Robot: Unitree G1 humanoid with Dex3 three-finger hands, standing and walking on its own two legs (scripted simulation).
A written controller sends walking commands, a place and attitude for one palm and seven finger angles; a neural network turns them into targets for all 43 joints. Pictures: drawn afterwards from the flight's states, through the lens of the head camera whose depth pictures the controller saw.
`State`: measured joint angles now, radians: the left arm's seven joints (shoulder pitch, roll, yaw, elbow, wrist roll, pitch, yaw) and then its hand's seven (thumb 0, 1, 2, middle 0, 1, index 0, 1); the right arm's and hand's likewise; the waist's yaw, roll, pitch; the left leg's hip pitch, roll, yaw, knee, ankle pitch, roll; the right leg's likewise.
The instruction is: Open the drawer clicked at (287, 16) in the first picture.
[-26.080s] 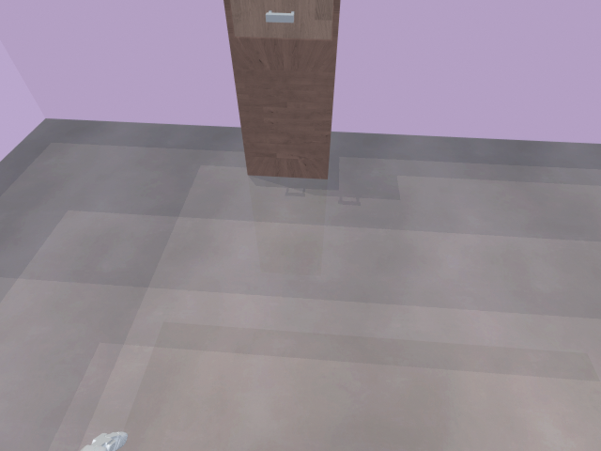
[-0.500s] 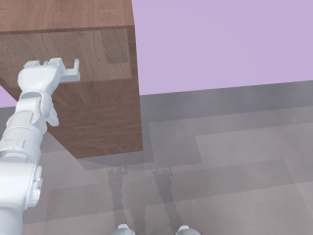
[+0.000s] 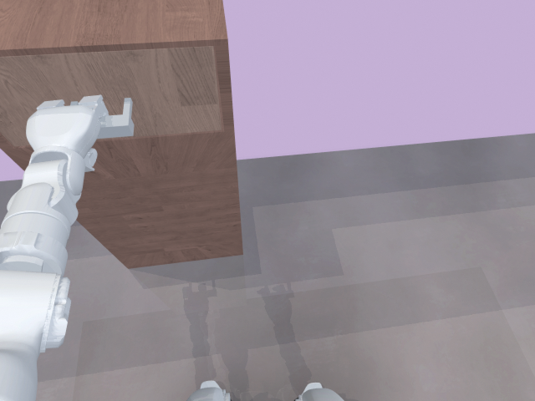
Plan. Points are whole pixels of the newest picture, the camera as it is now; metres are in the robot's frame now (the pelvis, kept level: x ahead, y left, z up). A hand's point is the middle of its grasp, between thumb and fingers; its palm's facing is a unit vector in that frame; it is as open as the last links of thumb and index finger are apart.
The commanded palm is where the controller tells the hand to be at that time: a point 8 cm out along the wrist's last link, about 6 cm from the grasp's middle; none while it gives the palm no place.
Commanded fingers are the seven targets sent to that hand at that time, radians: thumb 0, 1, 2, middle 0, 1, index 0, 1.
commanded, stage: close the thumb around the handle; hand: left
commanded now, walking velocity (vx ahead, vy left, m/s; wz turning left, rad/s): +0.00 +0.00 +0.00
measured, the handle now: (100, 116) +0.55 +0.25 +0.06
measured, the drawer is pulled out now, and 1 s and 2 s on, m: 0.00 0.07 0.22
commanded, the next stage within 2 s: pull the drawer open in 0.18 s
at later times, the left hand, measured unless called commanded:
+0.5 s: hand (83, 156) +0.48 +0.27 +0.04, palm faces -0.08 -0.01 -1.00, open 6.0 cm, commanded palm +0.45 +0.25 +0.09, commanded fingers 0.00 0.90 0.90 -0.40 -1.35 -0.40 -1.35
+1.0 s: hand (77, 192) +0.42 +0.26 +0.04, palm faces -0.03 -0.04 -1.00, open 5.9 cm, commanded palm +0.41 +0.25 +0.09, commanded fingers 0.00 0.90 0.90 -0.40 -1.35 -0.40 -1.35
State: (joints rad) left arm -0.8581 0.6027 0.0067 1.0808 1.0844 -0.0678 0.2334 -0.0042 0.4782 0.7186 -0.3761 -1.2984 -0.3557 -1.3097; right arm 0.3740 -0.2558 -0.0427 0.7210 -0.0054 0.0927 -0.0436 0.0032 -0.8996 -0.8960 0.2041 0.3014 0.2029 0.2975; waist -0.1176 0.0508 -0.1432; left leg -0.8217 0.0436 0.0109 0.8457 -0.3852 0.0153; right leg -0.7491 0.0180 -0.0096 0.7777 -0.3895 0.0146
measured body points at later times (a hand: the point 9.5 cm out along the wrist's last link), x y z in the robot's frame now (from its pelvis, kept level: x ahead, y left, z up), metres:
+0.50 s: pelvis +0.01 +0.00 +0.00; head +0.11 +0.01 +0.44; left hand +0.48 +0.27 +0.10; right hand +0.01 -0.28 -0.12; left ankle +0.00 +0.11 -0.70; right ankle -0.02 -0.14 -0.70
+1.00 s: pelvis +0.03 +0.00 +0.01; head +0.09 +0.00 +0.46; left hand +0.41 +0.26 +0.09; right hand +0.13 -0.26 -0.11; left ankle +0.00 +0.11 -0.70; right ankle -0.02 -0.14 -0.70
